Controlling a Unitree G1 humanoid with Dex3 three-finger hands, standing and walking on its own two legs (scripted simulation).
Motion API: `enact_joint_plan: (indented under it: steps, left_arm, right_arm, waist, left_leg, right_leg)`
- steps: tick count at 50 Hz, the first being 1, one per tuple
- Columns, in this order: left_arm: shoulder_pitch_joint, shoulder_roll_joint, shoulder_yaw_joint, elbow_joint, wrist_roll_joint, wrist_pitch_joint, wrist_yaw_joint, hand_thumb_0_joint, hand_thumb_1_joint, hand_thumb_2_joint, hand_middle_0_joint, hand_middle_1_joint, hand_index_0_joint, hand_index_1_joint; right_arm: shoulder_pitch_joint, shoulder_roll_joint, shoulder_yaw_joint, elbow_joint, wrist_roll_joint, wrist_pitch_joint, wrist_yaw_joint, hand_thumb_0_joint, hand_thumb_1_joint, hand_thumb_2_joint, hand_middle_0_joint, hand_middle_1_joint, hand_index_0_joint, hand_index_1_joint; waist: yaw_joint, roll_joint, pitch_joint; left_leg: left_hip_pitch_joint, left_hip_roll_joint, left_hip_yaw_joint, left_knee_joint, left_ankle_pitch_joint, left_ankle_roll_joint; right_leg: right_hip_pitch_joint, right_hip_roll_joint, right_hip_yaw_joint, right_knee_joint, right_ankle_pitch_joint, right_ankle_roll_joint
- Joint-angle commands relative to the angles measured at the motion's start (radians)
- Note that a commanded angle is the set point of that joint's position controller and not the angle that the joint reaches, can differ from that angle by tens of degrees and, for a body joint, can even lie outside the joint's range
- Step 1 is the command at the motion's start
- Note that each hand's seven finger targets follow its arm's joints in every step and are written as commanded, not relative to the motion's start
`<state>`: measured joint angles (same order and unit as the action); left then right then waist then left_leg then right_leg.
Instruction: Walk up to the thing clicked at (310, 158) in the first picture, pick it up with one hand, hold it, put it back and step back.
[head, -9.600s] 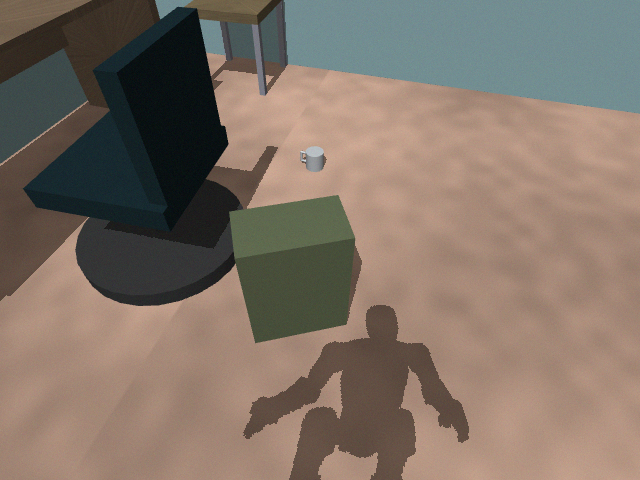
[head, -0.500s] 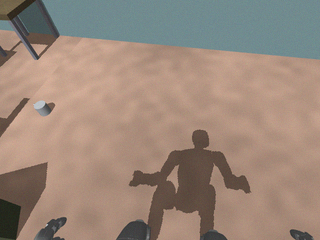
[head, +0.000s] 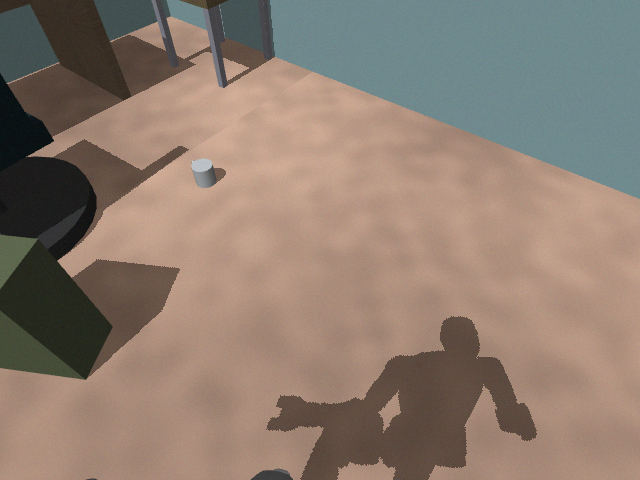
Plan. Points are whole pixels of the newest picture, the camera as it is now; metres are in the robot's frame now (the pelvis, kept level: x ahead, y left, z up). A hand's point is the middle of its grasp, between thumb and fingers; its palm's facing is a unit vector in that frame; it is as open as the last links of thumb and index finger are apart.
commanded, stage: walk up
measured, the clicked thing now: (201, 171) +1.42 +0.58 -0.69
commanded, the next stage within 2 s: stand in 1.34 s
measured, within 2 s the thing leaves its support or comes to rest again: neither
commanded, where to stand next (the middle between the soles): +0.10 +0.01 m, yaw +12 degrees
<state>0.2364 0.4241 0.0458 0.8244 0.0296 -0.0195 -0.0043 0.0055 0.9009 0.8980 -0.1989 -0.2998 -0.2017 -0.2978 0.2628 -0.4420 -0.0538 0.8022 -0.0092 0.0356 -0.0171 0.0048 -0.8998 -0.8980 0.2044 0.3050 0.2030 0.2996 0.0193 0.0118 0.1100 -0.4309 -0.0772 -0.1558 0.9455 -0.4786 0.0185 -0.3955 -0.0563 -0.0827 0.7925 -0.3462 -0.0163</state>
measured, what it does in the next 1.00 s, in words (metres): steps on the spot, turning left: left foot, then right foot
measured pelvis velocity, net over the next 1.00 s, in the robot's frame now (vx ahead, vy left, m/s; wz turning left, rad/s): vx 0.02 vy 0.02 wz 0.27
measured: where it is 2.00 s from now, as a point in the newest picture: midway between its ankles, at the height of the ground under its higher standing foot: outside the picture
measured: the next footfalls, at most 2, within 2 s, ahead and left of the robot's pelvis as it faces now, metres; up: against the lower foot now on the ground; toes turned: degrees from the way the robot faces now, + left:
left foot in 0.22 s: +0.07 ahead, +0.15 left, +0.00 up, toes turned +7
right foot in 0.50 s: +0.10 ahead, -0.12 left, +0.00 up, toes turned +8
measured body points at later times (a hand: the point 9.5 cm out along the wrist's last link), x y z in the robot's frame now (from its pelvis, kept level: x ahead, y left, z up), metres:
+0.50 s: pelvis +0.02 +0.04 +0.01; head +0.04 +0.07 +0.46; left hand +0.01 +0.37 -0.12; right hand +0.17 -0.25 -0.09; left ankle +0.03 +0.14 -0.70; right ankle +0.06 -0.12 -0.70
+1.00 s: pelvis +0.02 +0.02 +0.03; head +0.03 +0.03 +0.48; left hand +0.03 +0.34 -0.10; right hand +0.20 -0.25 -0.08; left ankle +0.03 +0.14 -0.70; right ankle +0.06 -0.12 -0.70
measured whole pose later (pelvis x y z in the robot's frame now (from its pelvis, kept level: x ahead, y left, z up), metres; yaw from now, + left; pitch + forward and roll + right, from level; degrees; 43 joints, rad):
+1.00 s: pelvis +0.02 +0.02 +0.03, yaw +16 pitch -2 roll -1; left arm 0.08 0.38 0.01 1.09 0.01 0.00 -0.02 0.00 0.90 0.90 -0.20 -0.30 -0.20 -0.30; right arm 0.08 -0.36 0.01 1.10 -0.01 -0.02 0.00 0.00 -0.90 -0.90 0.20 0.30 0.20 0.30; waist 0.02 -0.01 0.07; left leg -0.25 -0.04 -0.14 0.49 -0.20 0.00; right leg -0.16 -0.08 -0.12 0.44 -0.23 0.04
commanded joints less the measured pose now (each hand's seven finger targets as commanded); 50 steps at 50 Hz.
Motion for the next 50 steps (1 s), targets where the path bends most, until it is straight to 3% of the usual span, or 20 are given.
enact_joint_plan:
  steps: [1, 3, 4, 7, 10, 11, 12, 13, 14, 16, 17, 20, 23, 25, 27, 28, 32, 37, 44, 50]
  left_arm:
    - [-0.046, 0.297, 0.092, -0.087, 0.0, -0.03, 0.017, 0.0, 0.9, 0.9, -0.2, -0.3, -0.2, -0.3]
    - [-0.046, 0.29, 0.089, -0.065, 0.01, -0.03, 0.013, 0.0, 0.9, 0.9, -0.2, -0.3, -0.2, -0.3]
    - [-0.035, 0.297, 0.092, -0.063, 0.015, -0.028, 0.007, 0.0, 0.9, 0.9, -0.2, -0.3, -0.2, -0.3]
    - [-0.032, 0.285, 0.089, -0.067, 0.012, -0.013, -0.002, 0.0, 0.9, 0.9, -0.2, -0.3, -0.2, -0.3]
    - [-0.051, 0.239, 0.068, -0.07, -0.009, 0.007, -0.01, 0.0, 0.9, 0.9, -0.2, -0.3, -0.2, -0.3]
    - [-0.012, 0.191, 0.051, -0.059, -0.013, 0.014, -0.01, 0.0, 0.9, 0.9, -0.2, -0.3, -0.2, -0.3]
    - [-0.001, 0.126, 0.032, -0.068, -0.025, 0.019, -0.012, 0.0, 0.9, 0.9, -0.2, -0.3, -0.2, -0.3]
    - [-0.055, 0.182, 0.048, -0.062, -0.03, 0.027, 0.002, 0.0, 0.9, 0.9, -0.2, -0.3, -0.2, -0.3]
    - [-0.085, 0.226, 0.058, -0.052, -0.024, 0.028, 0.007, 0.0, 0.9, 0.9, -0.2, -0.3, -0.2, -0.3]
    - [-0.003, 0.183, 0.05, -0.003, -0.04, 0.022, 0.008, 0.0, 0.9, 0.9, -0.2, -0.3, -0.2, -0.3]
    - [0.016, 0.19, 0.05, 0.019, -0.038, 0.019, 0.01, 0.0, 0.9, 0.9, -0.2, -0.3, -0.2, -0.3]
    - [0.02, 0.178, 0.05, 0.048, -0.032, 0.018, 0.007, 0.0, 0.9, 0.9, -0.2, -0.3, -0.2, -0.3]
    - [0.012, 0.173, 0.043, 0.066, -0.03, 0.015, 0.007, 0.0, 0.9, 0.9, -0.2, -0.3, -0.2, -0.3]
    - [-0.005, 0.191, 0.042, 0.076, -0.021, 0.003, 0.009, 0.0, 0.9, 0.9, -0.2, -0.3, -0.2, -0.3]
    - [-0.099, 0.233, 0.037, 0.066, -0.019, -0.004, 0.003, 0.0, 0.9, 0.9, -0.2, -0.3, -0.2, -0.3]
    - [-0.125, 0.213, 0.028, 0.067, -0.022, -0.003, -0.001, 0.0, 0.9, 0.9, -0.2, -0.3, -0.2, -0.3]
    - [-0.135, 0.178, 0.011, 0.11, -0.03, -0.001, -0.004, 0.0, 0.9, 0.9, -0.2, -0.3, -0.2, -0.3]
    - [-0.184, 0.182, 0.01, 0.146, -0.032, -0.008, -0.003, 0.0, 0.9, 0.9, -0.2, -0.3, -0.2, -0.3]
    - [-0.209, 0.171, 0.011, 0.193, -0.031, -0.01, -0.003, 0.0, 0.9, 0.9, -0.2, -0.3, -0.2, -0.3]
    - [-0.224, 0.168, 0.018, 0.215, -0.027, -0.004, -0.003, 0.0, 0.9, 0.9, -0.2, -0.3, -0.2, -0.3]
  right_arm:
    - [0.002, -0.245, -0.084, -0.064, -0.002, -0.041, -0.009, 0.0, -0.9, -0.9, 0.2, 0.3, 0.2, 0.3]
    - [0.033, -0.215, -0.081, -0.035, -0.004, -0.049, 0.011, 0.0, -0.9, -0.9, 0.2, 0.3, 0.2, 0.3]
    - [0.034, -0.201, -0.078, -0.028, -0.007, -0.05, 0.022, 0.0, -0.9, -0.9, 0.2, 0.3, 0.2, 0.3]
    - [0.012, -0.167, -0.07, -0.008, 0.0, -0.056, 0.03, 0.0, -0.9, -0.9, 0.2, 0.3, 0.2, 0.3]
    - [0.061, -0.162, -0.069, 0.035, -0.001, -0.075, 0.011, 0.0, -0.9, -0.9, 0.2, 0.3, 0.2, 0.3]
    - [0.057, -0.182, -0.073, 0.037, -0.007, -0.085, 0.002, 0.0, -0.9, -0.9, 0.2, 0.3, 0.2, 0.3]
    - [0.037, -0.256, -0.084, 0.014, -0.02, -0.094, -0.007, 0.0, -0.9, -0.9, 0.2, 0.3, 0.2, 0.3]
    - [0.019, -0.337, -0.09, 0.0, -0.019, -0.094, -0.012, 0.0, -0.9, -0.9, 0.2, 0.3, 0.2, 0.3]
    - [-0.004, -0.317, -0.09, 0.005, -0.013, -0.096, -0.015, 0.0, -0.9, -0.9, 0.2, 0.3, 0.2, 0.3]
    - [-0.059, -0.234, -0.055, 0.008, -0.006, -0.105, -0.023, 0.0, -0.9, -0.9, 0.2, 0.3, 0.2, 0.3]
    - [-0.054, -0.23, -0.051, 0.013, -0.003, -0.107, -0.025, 0.0, -0.9, -0.9, 0.2, 0.3, 0.2, 0.3]
    - [-0.081, -0.218, -0.044, 0.02, 0.004, -0.106, -0.022, 0.0, -0.9, -0.9, 0.2, 0.3, 0.2, 0.3]
    - [-0.108, -0.218, -0.037, 0.027, 0.009, -0.095, -0.02, 0.0, -0.9, -0.9, 0.2, 0.3, 0.2, 0.3]
    - [-0.12, -0.18, -0.022, 0.035, 0.018, -0.087, -0.018, 0.0, -0.9, -0.9, 0.2, 0.3, 0.2, 0.3]
    - [-0.108, -0.151, -0.015, 0.064, 0.022, -0.083, -0.014, 0.0, -0.9, -0.9, 0.2, 0.3, 0.2, 0.3]
    - [-0.107, -0.153, -0.013, 0.088, 0.016, -0.083, -0.011, 0.0, -0.9, -0.9, 0.2, 0.3, 0.2, 0.3]
    - [-0.175, -0.173, -0.005, 0.127, 0.006, -0.089, 0.0, 0.0, -0.9, -0.9, 0.2, 0.3, 0.2, 0.3]
    - [-0.195, -0.153, 0.01, 0.181, 0.01, -0.087, 0.005, 0.0, -0.9, -0.9, 0.2, 0.3, 0.2, 0.3]
    - [-0.221, -0.141, 0.015, 0.225, 0.011, -0.084, 0.006, 0.0, -0.9, -0.9, 0.2, 0.3, 0.2, 0.3]
    - [-0.237, -0.144, 0.011, 0.244, 0.006, -0.076, 0.006, 0.0, -0.9, -0.9, 0.2, 0.3, 0.2, 0.3]
  waist:
    - [0.007, -0.075, -0.013]
    - [-0.001, -0.162, -0.012]
    - [0.006, -0.205, -0.023]
    - [0.024, -0.245, -0.064]
    - [-0.019, -0.152, -0.129]
    - [-0.025, -0.076, -0.144]
    - [-0.023, 0.151, -0.132]
    - [-0.049, 0.182, -0.094]
    - [-0.044, 0.091, -0.054]
    - [0.008, 0.084, -0.095]
    - [0.009, 0.115, -0.102]
    - [0.007, 0.134, -0.152]
    - [0.017, 0.116, -0.148]
    - [0.021, 0.061, -0.155]
    - [-0.022, -0.054, -0.153]
    - [-0.026, -0.04, -0.141]
    - [-0.001, 0.001, -0.12]
    - [-0.009, 0.0, -0.116]
    - [-0.004, -0.008, -0.147]
    - [-0.002, 0.007, -0.139]
  left_leg:
    - [-0.229, 0.082, 0.028, 0.234, -0.013, 0.008]
    - [-0.139, 0.099, 0.102, 0.095, 0.029, -0.005]
    - [-0.1, 0.086, 0.137, 0.029, 0.004, -0.005]
    - [0.013, 0.047, 0.201, -0.14, 0.007, -0.017]
    - [0.215, 0.015, 0.229, -0.35, 0.165, -0.01]
    - [0.298, 0.039, 0.143, -0.41, 0.131, 0.012]
    - [0.32, 0.234, -0.241, -0.552, 0.011, 0.099]
    - [0.152, 0.401, -0.5, -0.617, -0.029, 0.227]
    - [0.119, 0.397, -0.476, -0.611, 0.041, 0.25]
    - [0.232, 0.316, -0.275, -0.474, 0.424, 0.21]
    - [0.181, 0.307, -0.23, -0.453, 0.529, 0.187]
    - [0.155, 0.293, -0.18, -0.418, 0.683, 0.181]
    - [0.097, 0.239, -0.128, -0.393, 0.564, 0.136]
    - [0.035, 0.2, -0.109, -0.37, 0.453, 0.081]
    - [0.098, 0.106, -0.024, -0.366, 0.241, 0.033]
    - [0.136, 0.112, -0.035, -0.39, 0.211, 0.031]
    - [0.092, 0.164, -0.119, -0.493, 0.199, 0.056]
    - [0.119, 0.128, -0.063, -0.506, 0.293, 0.021]
    - [0.148, 0.133, -0.061, -0.527, 0.412, 0.013]
    - [0.138, 0.138, -0.073, -0.558, 0.401, 0.015]
  right_leg:
    - [0.135, -0.367, 0.457, -0.482, -0.203, -0.238]
    - [0.088, -0.273, 0.275, -0.439, -0.184, -0.176]
    - [0.082, -0.261, 0.232, -0.427, -0.166, -0.176]
    - [0.078, -0.237, 0.155, -0.378, -0.138, -0.174]
    - [0.016, -0.226, 0.078, -0.206, -0.068, -0.127]
    - [-0.06, -0.199, 0.038, -0.09, -0.088, -0.088]
    - [-0.208, -0.095, -0.016, 0.097, -0.136, -0.008]
    - [-0.205, -0.049, 0.065, 0.155, -0.288, 0.008]
    - [-0.171, -0.075, 0.118, 0.197, -0.266, -0.002]
    - [-0.165, -0.085, 0.131, 0.156, -0.189, -0.001]
    - [-0.097, -0.088, 0.125, 0.122, -0.159, -0.001]
    - [0.024, -0.052, 0.08, 0.046, -0.134, -0.004]
    - [0.137, -0.017, 0.047, -0.132, -0.011, -0.019]
    - [0.233, -0.05, 0.114, -0.233, 0.178, -0.037]
    - [0.148, -0.158, 0.212, -0.296, 0.116, -0.087]
    - [0.115, -0.152, 0.193, -0.294, 0.075, -0.077]
    - [0.172, -0.07, 0.095, -0.299, -0.002, -0.028]
    - [0.212, -0.112, 0.109, -0.385, 0.032, -0.035]
    - [0.287, -0.112, 0.08, -0.438, 0.083, -0.021]
    - [0.309, -0.104, 0.062, -0.452, 0.055, -0.015]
